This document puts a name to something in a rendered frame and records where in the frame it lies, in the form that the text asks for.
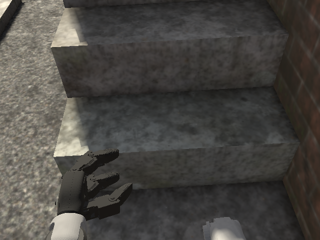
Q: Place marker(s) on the robot right thigh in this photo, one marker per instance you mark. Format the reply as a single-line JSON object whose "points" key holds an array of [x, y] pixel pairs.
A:
{"points": [[223, 228]]}

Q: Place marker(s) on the robot left hand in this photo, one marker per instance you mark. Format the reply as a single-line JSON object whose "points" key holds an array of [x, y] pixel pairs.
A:
{"points": [[76, 189]]}

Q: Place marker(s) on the robot left forearm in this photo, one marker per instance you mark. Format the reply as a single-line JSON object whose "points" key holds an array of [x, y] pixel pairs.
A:
{"points": [[68, 226]]}

